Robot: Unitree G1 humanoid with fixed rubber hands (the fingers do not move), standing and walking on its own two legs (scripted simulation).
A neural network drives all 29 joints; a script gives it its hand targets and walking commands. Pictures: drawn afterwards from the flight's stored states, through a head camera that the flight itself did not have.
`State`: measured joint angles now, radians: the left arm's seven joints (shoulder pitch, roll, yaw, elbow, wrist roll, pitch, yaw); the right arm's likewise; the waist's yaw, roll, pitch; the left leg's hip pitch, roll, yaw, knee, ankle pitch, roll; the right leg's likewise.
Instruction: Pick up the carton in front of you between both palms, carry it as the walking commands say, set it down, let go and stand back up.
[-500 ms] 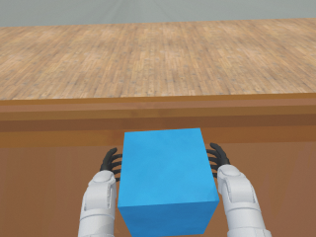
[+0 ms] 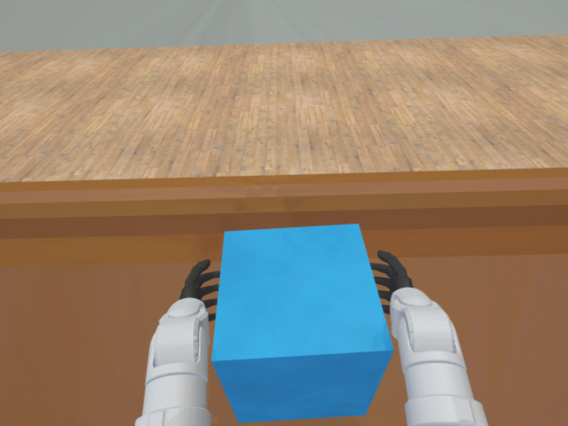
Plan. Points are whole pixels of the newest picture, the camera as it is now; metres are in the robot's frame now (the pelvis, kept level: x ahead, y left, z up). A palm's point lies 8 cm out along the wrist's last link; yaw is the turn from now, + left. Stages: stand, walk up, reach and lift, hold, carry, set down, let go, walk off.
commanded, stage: hold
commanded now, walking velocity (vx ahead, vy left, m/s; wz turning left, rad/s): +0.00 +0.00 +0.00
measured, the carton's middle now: (297, 325) +0.30 +0.00 -0.02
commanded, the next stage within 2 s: carry in 0.04 s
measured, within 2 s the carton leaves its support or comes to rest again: neither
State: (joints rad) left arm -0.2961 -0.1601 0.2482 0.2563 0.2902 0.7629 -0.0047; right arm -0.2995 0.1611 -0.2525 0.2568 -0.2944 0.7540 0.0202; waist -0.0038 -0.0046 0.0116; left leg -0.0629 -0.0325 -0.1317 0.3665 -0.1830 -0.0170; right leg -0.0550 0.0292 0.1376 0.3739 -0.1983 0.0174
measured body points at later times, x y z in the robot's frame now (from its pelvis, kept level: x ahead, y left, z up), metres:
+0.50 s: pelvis +0.13 -0.01 -0.02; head +0.11 -0.02 +0.43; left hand +0.42 +0.13 +0.06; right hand +0.41 -0.17 +0.06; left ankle +0.04 +0.12 -0.74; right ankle +0.05 -0.11 -0.72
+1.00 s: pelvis +0.43 +0.01 -0.03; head +0.43 +0.01 +0.42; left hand +0.72 +0.15 +0.04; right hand +0.71 -0.16 +0.04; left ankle +0.54 +0.06 -0.75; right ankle +0.21 -0.09 -0.68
